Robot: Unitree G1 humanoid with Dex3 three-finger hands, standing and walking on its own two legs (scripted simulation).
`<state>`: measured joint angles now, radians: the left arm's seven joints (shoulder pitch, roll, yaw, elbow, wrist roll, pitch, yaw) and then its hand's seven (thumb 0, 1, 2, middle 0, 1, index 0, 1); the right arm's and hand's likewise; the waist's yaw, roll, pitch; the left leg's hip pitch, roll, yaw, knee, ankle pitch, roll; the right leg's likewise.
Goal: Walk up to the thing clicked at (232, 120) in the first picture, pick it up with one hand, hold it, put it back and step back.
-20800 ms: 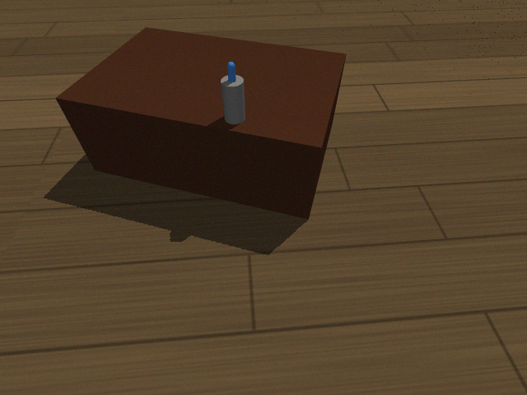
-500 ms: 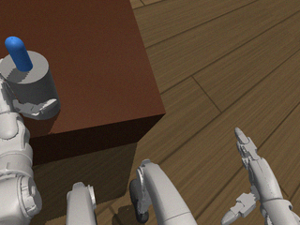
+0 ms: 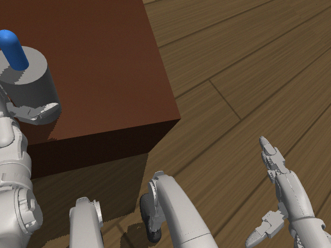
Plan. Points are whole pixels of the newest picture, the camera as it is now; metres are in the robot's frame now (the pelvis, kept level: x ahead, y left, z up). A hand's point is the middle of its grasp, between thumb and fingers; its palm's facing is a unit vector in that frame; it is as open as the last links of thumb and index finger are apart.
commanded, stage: open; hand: left
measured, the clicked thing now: (28, 80) +0.51 +0.17 -0.01
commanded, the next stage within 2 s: withdraw in 0.26 s
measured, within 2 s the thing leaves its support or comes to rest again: neither
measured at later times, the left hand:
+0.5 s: hand (27, 89) +0.52 +0.18 -0.05, palm faces +0.15 -0.99 -0.03, open 16.5 cm
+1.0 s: hand out of the picture +0.51 +0.27 +0.10, palm faces +0.21 -0.96 -0.18, open 17.5 cm
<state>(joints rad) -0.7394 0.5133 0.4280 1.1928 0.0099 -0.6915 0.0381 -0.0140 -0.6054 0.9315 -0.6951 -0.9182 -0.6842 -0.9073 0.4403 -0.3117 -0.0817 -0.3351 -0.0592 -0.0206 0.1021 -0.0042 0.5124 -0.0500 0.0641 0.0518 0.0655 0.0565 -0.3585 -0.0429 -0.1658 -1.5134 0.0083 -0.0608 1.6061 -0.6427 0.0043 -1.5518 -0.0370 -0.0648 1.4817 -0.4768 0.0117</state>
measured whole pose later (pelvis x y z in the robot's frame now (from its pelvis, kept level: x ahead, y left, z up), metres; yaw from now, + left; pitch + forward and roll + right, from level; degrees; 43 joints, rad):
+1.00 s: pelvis +0.03 +0.01 +0.09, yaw +0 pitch +23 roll -3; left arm -0.70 0.60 0.44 1.13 0.01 -0.29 -0.09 -0.02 -0.57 0.04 -0.06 -0.05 -0.07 -0.05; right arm 0.46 -0.29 -0.03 -0.18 0.01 0.06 0.02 0.00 0.51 -0.06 0.06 0.05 0.07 0.06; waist -0.21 -0.01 -0.14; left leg -1.08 0.02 -0.01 1.26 -0.57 0.02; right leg -1.14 -0.02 -0.02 1.15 -0.41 0.03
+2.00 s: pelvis +0.05 -0.02 +0.15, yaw +2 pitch +6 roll -1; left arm 0.44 0.21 -0.02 0.13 -0.03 0.13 0.13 -0.02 -0.53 0.06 -0.06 -0.06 -0.07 -0.07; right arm 0.28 -0.21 0.03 0.48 0.04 0.00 -0.14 0.02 -0.78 -0.83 0.19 0.28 0.19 0.28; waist -0.01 0.02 -0.07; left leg -0.52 0.01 -0.04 0.89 -0.47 -0.01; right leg -0.59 -0.03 -0.06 0.85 -0.36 0.00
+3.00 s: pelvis +0.06 -0.02 +0.20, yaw +3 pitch -4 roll +0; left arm 0.18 0.32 -0.01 1.05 0.03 -0.01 0.03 -0.01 -0.55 0.04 -0.05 -0.05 -0.06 -0.05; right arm 0.21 -0.33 0.01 1.03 -0.03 0.01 -0.01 0.01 -0.90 -0.90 0.20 0.30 0.21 0.30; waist 0.01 0.04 0.03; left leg -0.09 0.00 -0.04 0.42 -0.26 -0.02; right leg -0.18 -0.03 -0.07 0.44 -0.20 0.00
